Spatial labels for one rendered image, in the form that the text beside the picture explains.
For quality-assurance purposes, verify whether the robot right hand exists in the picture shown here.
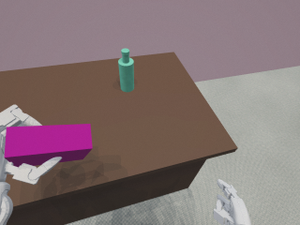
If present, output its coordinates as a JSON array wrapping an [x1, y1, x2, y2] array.
[[214, 179, 251, 225]]

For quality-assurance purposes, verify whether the robot left forearm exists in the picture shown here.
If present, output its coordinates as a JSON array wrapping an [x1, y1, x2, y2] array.
[[0, 182, 13, 225]]

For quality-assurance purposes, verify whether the sponge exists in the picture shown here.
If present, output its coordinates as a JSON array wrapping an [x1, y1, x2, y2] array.
[[4, 124, 93, 168]]

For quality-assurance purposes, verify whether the table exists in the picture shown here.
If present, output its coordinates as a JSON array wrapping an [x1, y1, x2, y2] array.
[[0, 52, 238, 225]]

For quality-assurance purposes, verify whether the robot left hand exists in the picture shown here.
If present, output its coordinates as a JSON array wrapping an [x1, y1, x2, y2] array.
[[0, 104, 62, 185]]

